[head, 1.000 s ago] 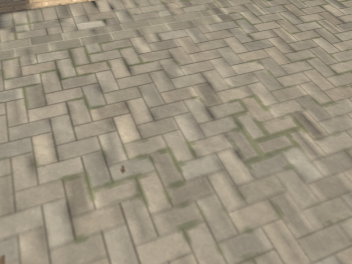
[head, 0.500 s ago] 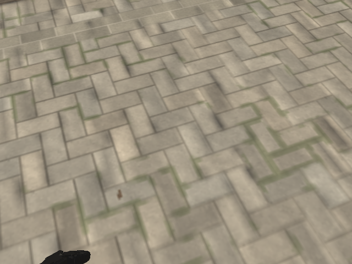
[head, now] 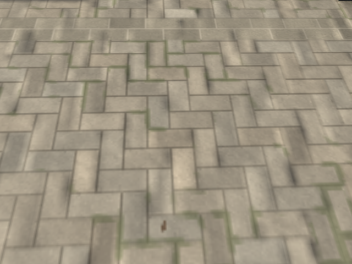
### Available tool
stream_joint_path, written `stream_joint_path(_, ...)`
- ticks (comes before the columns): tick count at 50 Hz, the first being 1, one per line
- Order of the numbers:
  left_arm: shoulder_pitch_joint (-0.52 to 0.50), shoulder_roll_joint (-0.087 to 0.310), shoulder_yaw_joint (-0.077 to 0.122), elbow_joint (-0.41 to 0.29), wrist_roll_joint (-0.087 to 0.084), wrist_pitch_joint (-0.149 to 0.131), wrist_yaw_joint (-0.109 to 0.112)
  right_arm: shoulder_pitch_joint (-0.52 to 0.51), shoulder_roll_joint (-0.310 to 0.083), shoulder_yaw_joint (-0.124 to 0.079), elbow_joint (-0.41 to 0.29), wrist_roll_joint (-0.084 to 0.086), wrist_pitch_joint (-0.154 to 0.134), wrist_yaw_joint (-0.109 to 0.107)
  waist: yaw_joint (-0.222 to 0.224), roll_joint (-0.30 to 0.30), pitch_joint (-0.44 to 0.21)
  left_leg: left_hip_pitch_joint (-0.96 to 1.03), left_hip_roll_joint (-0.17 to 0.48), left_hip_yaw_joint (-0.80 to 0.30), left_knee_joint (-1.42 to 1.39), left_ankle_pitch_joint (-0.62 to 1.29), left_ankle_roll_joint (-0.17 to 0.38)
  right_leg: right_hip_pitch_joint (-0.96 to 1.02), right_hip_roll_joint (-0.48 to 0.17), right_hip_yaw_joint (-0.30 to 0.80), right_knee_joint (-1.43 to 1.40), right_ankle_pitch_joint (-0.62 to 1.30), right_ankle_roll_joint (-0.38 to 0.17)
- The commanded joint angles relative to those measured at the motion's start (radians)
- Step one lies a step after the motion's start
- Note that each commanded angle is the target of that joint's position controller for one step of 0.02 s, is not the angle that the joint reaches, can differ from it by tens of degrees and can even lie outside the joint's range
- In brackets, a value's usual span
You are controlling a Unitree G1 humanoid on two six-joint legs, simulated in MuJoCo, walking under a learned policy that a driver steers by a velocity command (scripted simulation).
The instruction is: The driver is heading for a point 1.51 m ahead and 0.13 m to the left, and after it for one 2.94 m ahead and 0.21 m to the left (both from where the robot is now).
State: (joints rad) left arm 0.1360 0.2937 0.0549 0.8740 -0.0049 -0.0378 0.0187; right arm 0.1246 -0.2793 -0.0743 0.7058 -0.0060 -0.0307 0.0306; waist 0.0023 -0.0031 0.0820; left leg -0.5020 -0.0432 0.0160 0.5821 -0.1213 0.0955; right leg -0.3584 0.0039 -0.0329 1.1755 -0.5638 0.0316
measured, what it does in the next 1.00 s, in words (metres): steps on the spot, turning left: right foot, then left foot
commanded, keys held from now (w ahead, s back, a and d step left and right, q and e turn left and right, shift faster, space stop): q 0.32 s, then no key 0.54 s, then w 0.14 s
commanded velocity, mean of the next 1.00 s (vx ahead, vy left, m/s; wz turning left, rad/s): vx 0.04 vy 0.00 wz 0.32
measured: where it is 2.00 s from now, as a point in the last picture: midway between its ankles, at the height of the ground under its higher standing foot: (157, 218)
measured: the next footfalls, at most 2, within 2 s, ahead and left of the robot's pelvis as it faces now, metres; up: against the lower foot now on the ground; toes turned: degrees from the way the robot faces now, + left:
right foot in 0.42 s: +0.16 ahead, -0.15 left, +0.00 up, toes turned +18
left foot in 0.74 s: +0.06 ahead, +0.09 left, +0.00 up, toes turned +14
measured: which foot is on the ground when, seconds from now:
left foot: down 0.00-0.42, up 0.44-0.72, down 0.74-1.00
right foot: up 0.00-0.40, down 0.42-1.00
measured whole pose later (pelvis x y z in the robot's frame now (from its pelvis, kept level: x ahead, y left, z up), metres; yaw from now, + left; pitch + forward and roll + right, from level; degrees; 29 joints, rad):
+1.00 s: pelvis +0.09 -0.04 +0.01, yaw +17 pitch -1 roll +0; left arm 0.22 0.28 0.04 0.87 -0.01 -0.03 0.00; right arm 0.27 -0.23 -0.03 0.71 0.00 0.00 -0.02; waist 0.01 -0.01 -0.01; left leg -0.20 -0.01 -0.06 0.55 -0.35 0.01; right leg -0.30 -0.01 0.00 0.70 -0.43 -0.02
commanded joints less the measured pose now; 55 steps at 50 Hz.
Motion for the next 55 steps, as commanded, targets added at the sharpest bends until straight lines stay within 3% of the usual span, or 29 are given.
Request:
stream_joint_path(1,0.019,0.109,0.023,-0.071,0.002,0.0,0.01,0.045,-0.14,-0.038,-0.081,0.021,0.001,-0.02,-0.01,0.002,-0.241,0.401,0.283,-0.415,-0.241,0.255,0.195,-0.301,-0.05,0.122,0.087,0.092,-0.004)
stream_joint_path(4,0.046,0.096,0.026,-0.074,0.011,0.025,0.02,0.024,-0.147,-0.04,-0.104,-0.006,0.009,-0.034,0.031,0.073,-0.216,0.239,0.212,-0.354,-0.275,0.237,0.167,-0.176,-0.031,0.107,-0.058,0.164,0.005)
stream_joint_path(8,0.011,0.078,0.02,-0.088,0.012,0.034,0.033,0.053,-0.177,-0.051,-0.118,0.007,0.021,-0.058,0.011,0.09,-0.244,0.255,0.199,-0.376,-0.264,0.145,0.158,-0.181,-0.012,0.128,-0.211,0.217,0.042)
stream_joint_path(13,-0.043,0.083,0.022,-0.11,0.005,0.028,0.029,0.044,-0.172,-0.049,-0.138,0.005,0.043,-0.072,-0.013,0.143,-0.201,0.218,0.165,-0.442,-0.276,-0.122,0.121,-0.151,0.008,0.145,-0.356,0.262,0.048)
stream_joint_path(17,-0.021,0.094,0.026,-0.111,-0.003,0.005,0.014,0.048,-0.164,-0.046,-0.15,0.005,0.056,-0.071,-0.018,0.173,-0.213,0.274,0.171,-0.5,-0.231,-0.032,0.111,-0.081,0.022,0.139,-0.492,0.232,0.026)
stream_joint_path(19,0.034,0.093,0.028,-0.097,-0.002,-0.005,0.0,0.035,-0.152,-0.038,-0.156,0.012,0.064,-0.072,0.009,0.172,-0.223,0.27,0.154,-0.492,-0.179,0.054,0.088,0.026,0.018,0.107,-0.652,0.311,-0.001)
stream_joint_path(20,0.062,0.103,0.032,-0.09,0.004,-0.007,-0.006,0.05,-0.139,-0.032,-0.152,0.018,0.069,-0.073,0.023,0.152,-0.218,0.236,0.122,-0.467,-0.143,0.042,0.055,0.113,-0.007,0.106,-0.766,0.405,-0.022)
stream_joint_path(21,0.072,0.161,0.044,-0.097,0.025,-0.005,-0.006,0.091,-0.102,-0.02,-0.149,0.013,0.07,-0.073,0.003,0.025,-0.214,0.143,0.049,-0.386,-0.016,-0.122,0.002,0.202,-0.163,0.244,-0.836,0.449,-0.078)
stream_joint_path(22,0.034,0.244,0.06,-0.103,0.046,0.008,0.0,0.109,-0.089,-0.019,-0.178,0.017,0.062,-0.069,-0.052,-0.263,-0.148,-0.047,-0.125,-0.185,0.149,-0.415,-0.057,0.216,-0.331,0.468,-0.884,0.633,-0.229)
stream_joint_path(23,0.029,0.186,0.05,-0.125,0.056,0.006,0.001,0.081,-0.172,-0.041,-0.175,-0.004,0.047,-0.067,-0.006,-0.254,-0.155,-0.067,-0.091,-0.196,0.388,-0.513,-0.106,0.165,-0.416,0.567,-0.894,0.68,-0.333)
stream_joint_path(24,-0.004,0.156,0.042,-0.143,0.042,0.005,0.006,0.092,-0.204,-0.055,-0.154,0.005,0.045,-0.064,-0.015,-0.167,-0.153,-0.069,-0.079,-0.217,0.5,-0.456,-0.118,0.165,-0.372,0.486,-0.868,0.686,-0.315)
stream_joint_path(26,-0.04,0.116,0.03,-0.148,0.007,0.006,0.008,0.119,-0.154,-0.046,-0.114,0.003,0.062,-0.069,-0.026,-0.113,-0.134,-0.084,-0.068,-0.21,0.575,-0.365,-0.152,0.194,-0.269,0.347,-0.829,0.682,-0.238)
stream_joint_path(27,-0.032,0.1,0.022,-0.143,0.003,0.009,0.009,0.122,-0.119,-0.036,-0.107,0.005,0.068,-0.069,-0.023,-0.108,-0.13,-0.072,-0.065,-0.205,0.586,-0.343,-0.166,0.195,-0.25,0.31,-0.824,0.722,-0.236)
stream_joint_path(30,-0.01,0.082,0.012,-0.131,0.01,0.021,0.008,0.072,-0.061,-0.008,-0.122,0.012,0.067,-0.066,-0.004,-0.154,-0.136,0.005,-0.015,-0.12,0.365,-0.303,-0.187,0.228,-0.191,0.22,-0.817,0.726,-0.225)
stream_joint_path(32,0.016,0.107,0.017,-0.122,0.01,0.03,0.008,0.029,-0.036,0.007,-0.132,0.011,0.064,-0.061,0.029,-0.197,-0.143,0.112,0.021,-0.062,0.176,-0.319,-0.191,0.225,-0.186,0.21,-0.809,0.73,-0.227)
stream_joint_path(35,0.04,0.138,0.021,-0.109,-0.003,0.037,0.004,0.065,-0.069,-0.003,-0.104,0.022,0.061,-0.06,0.023,-0.195,-0.138,0.237,0.015,-0.026,-0.092,-0.183,-0.17,0.222,-0.202,0.241,-0.777,0.74,-0.229)
stream_joint_path(37,0.08,0.116,0.01,-0.09,-0.011,0.023,-0.001,0.09,-0.094,-0.006,-0.086,0.008,0.059,-0.064,0.013,-0.146,-0.135,0.394,0.045,-0.075,-0.27,0.032,-0.121,0.151,-0.182,0.239,-0.77,0.679,-0.162)
stream_joint_path(38,0.085,0.093,0.0,-0.095,0.011,0.006,-0.01,0.107,-0.141,-0.013,-0.093,-0.002,0.061,-0.072,0.024,-0.055,-0.178,0.502,0.135,-0.158,-0.213,0.243,-0.09,0.085,-0.148,0.199,-0.73,0.594,-0.106)
stream_joint_path(39,0.119,0.06,-0.006,-0.093,0.022,-0.01,-0.021,0.089,-0.176,-0.022,-0.076,-0.007,0.064,-0.069,0.073,0.107,-0.193,0.474,0.164,-0.176,-0.136,0.249,-0.036,0.074,-0.061,0.102,-0.737,0.44,-0.052)
stream_joint_path(40,0.063,0.071,-0.008,-0.084,0.027,-0.012,-0.021,0.074,-0.104,-0.008,-0.083,-0.011,0.059,-0.056,0.027,0.096,-0.189,0.397,0.143,-0.168,-0.151,0.11,-0.021,0.133,-0.046,0.075,-0.722,0.39,-0.013)
stream_joint_path(41,0.024,0.081,-0.005,-0.083,0.022,-0.008,-0.021,0.07,-0.07,0.003,-0.078,-0.019,0.053,-0.049,0.015,0.078,-0.152,0.357,0.125,-0.163,-0.164,0.031,-0.033,0.133,-0.04,0.07,-0.715,0.389,-0.001)
stream_joint_path(43,0.014,0.075,-0.005,-0.075,0.018,0.008,-0.012,0.065,-0.077,0.004,-0.072,-0.018,0.04,-0.046,0.013,0.083,-0.096,0.297,0.109,-0.154,-0.172,-0.005,-0.052,0.129,-0.039,0.069,-0.703,0.413,-0.005)
stream_joint_path(45,0.037,0.064,-0.006,-0.059,0.013,0.016,-0.007,0.113,-0.091,0.001,-0.05,-0.008,0.036,-0.051,0.007,0.117,-0.085,0.274,0.104,-0.169,-0.206,-0.268,-0.035,0.106,0.004,0.019,-0.651,0.239,-0.015)
stream_joint_path(47,0.006,0.06,-0.003,-0.072,-0.003,0.007,-0.008,0.171,-0.144,-0.012,-0.043,0.002,0.037,-0.055,-0.029,0.194,-0.009,0.258,0.203,-0.34,-0.323,-0.632,0.044,-0.041,0.04,-0.034,-0.504,0.106,-0.027)
stream_joint_path(48,-0.022,0.061,0.0,-0.09,-0.013,-0.005,-0.012,0.192,-0.164,-0.016,-0.038,0.006,0.031,-0.057,-0.04,0.223,0.04,0.24,0.267,-0.445,-0.379,-0.701,0.089,-0.097,0.026,-0.02,-0.437,0.095,-0.044)
stream_joint_path(51,-0.023,0.069,0.009,-0.104,-0.033,-0.04,-0.032,0.182,-0.152,-0.013,-0.032,0.016,0.003,-0.061,-0.025,0.219,0.067,0.291,0.335,-0.513,-0.399,-0.58,0.129,-0.191,-0.047,0.049,-0.375,0.024,-0.109)
stream_joint_path(52,-0.005,0.063,0.007,-0.096,-0.033,-0.05,-0.042,0.153,-0.148,-0.012,-0.039,0.025,0.001,-0.059,-0.007,0.191,0.052,0.289,0.314,-0.461,-0.387,-0.518,0.11,-0.137,-0.05,0.04,-0.454,0.045,-0.124)
stream_joint_path(54,0.123,0.057,0.013,-0.028,-0.023,-0.062,-0.054,0.076,-0.144,-0.009,-0.055,0.035,0.006,-0.053,0.068,0.144,-0.018,0.169,0.22,-0.306,-0.32,-0.382,0.057,0.18,0.005,-0.031,-0.659,0.316,-0.119)
stream_joint_path(55,0.202,0.068,0.022,0.012,-0.012,-0.059,-0.055,0.075,-0.117,-0.003,-0.056,0.025,0.006,-0.052,0.094,0.115,-0.053,0.112,0.173,-0.245,-0.238,-0.336,0.032,0.311,0.025,-0.03,-0.668,0.359,-0.098)
Over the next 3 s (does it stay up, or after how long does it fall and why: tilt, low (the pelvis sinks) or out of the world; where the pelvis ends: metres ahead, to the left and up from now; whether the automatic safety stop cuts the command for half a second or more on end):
stays up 0.95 0.09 0.01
